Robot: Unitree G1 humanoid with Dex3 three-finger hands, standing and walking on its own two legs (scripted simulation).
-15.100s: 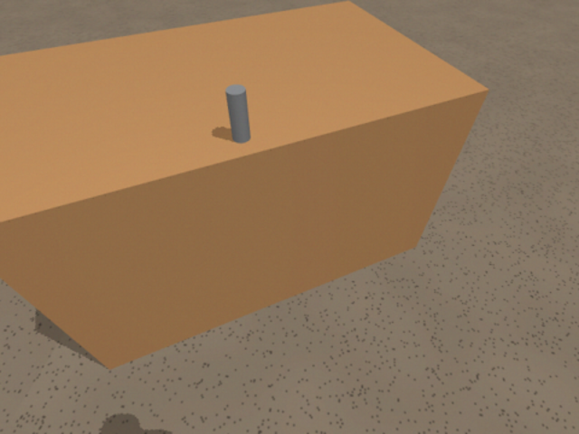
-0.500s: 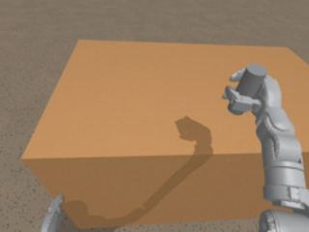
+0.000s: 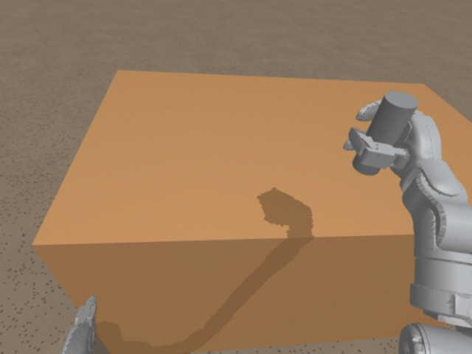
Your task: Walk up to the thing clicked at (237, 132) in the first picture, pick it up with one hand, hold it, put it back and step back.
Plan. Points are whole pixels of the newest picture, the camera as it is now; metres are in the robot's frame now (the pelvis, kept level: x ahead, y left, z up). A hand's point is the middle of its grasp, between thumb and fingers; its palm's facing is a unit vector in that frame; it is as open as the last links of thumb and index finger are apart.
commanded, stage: lift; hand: right
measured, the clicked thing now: (381, 136) +0.36 -0.19 +0.25
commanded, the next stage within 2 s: hold in 0.10 s
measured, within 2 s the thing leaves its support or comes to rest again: neither
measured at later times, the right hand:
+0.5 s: hand (382, 135) +0.34 -0.18 +0.26, palm faces +0.09 +1.00 -0.04, open 5.4 cm
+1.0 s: hand (384, 134) +0.33 -0.17 +0.27, palm faces +0.09 +1.00 -0.03, open 5.4 cm
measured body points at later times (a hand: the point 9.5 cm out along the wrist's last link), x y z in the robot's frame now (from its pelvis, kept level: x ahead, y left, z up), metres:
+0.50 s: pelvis +0.00 +0.00 +0.00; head -0.04 +0.03 +0.45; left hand +0.17 +0.25 -0.08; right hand +0.33 -0.23 +0.27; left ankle +0.03 +0.13 -0.73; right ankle -0.02 -0.14 -0.73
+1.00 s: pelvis +0.00 +0.00 +0.00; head -0.04 +0.04 +0.45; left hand +0.17 +0.25 -0.08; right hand +0.32 -0.23 +0.27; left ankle +0.03 +0.13 -0.73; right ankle -0.02 -0.14 -0.73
